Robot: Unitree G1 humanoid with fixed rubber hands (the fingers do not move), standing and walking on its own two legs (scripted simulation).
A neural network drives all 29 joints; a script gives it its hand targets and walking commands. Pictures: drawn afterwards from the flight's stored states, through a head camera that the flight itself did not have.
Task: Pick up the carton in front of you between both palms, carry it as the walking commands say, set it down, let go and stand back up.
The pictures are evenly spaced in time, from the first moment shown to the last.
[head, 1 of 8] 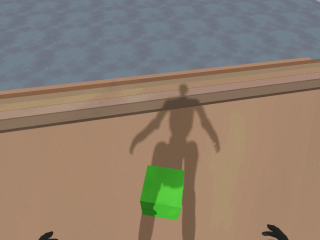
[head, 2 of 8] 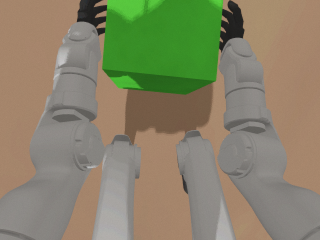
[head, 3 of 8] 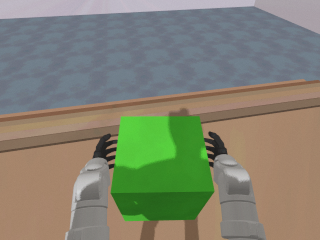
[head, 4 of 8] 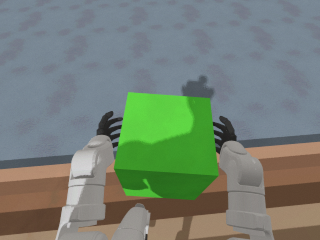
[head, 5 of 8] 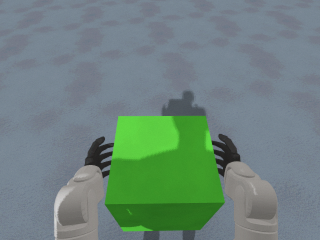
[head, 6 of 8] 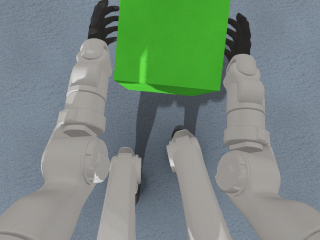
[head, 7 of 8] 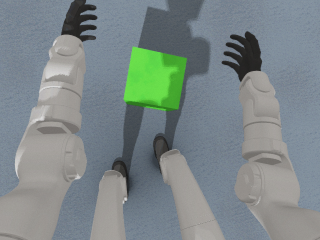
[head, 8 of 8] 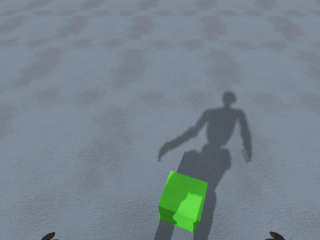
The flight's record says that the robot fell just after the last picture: no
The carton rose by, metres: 0.68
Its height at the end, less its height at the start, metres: -1.06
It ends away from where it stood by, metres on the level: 4.32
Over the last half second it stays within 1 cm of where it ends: yes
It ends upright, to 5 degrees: yes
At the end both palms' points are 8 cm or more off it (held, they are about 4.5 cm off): yes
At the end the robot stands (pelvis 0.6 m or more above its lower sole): yes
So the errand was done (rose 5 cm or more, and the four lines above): yes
